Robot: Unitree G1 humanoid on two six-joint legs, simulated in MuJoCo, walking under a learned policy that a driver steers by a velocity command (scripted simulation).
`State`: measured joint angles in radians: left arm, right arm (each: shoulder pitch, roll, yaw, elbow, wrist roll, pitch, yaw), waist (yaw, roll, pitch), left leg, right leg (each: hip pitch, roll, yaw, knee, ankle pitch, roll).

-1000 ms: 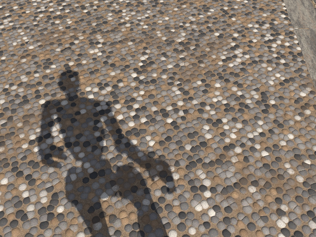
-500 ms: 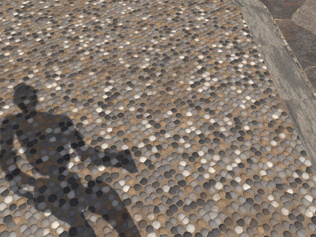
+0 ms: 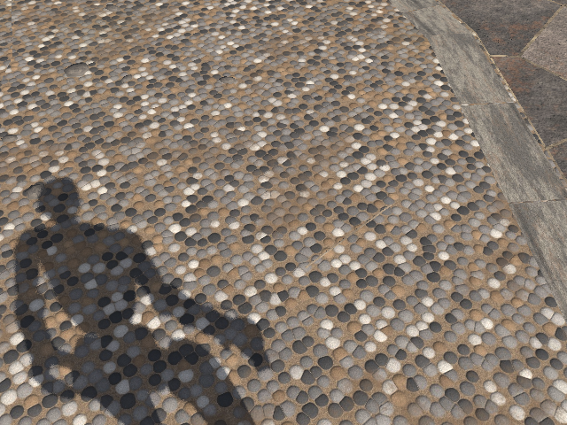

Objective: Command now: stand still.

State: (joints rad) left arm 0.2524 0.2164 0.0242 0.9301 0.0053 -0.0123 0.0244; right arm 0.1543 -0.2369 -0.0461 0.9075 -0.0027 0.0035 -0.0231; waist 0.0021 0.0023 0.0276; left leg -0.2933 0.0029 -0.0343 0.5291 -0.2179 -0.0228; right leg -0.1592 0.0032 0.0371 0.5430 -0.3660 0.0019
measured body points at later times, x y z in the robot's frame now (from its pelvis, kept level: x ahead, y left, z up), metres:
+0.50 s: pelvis +0.00 -0.01 +0.00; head +0.01 -0.01 +0.45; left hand +0.02 +0.24 -0.15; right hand +0.07 -0.27 -0.15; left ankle +0.04 +0.14 -0.73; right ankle -0.05 -0.12 -0.73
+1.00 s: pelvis +0.13 +0.05 +0.02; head +0.13 +0.06 +0.46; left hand +0.25 +0.31 -0.11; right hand +0.07 -0.19 -0.13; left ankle +0.06 +0.13 -0.73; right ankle +0.20 -0.12 -0.66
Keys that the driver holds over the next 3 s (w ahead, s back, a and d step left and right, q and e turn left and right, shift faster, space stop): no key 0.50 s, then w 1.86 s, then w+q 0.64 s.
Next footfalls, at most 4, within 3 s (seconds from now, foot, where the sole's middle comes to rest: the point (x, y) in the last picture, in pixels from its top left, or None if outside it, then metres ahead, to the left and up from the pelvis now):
1.26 right None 0.47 -0.10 -0.77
1.80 left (245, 324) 0.78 0.14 -0.77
2.36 right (329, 231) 1.09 -0.09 -0.77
2.92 left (244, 170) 1.36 0.17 -0.77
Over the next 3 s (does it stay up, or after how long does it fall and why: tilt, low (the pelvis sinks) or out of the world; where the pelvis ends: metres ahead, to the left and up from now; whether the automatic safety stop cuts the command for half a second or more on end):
stays up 1.27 0.08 -0.01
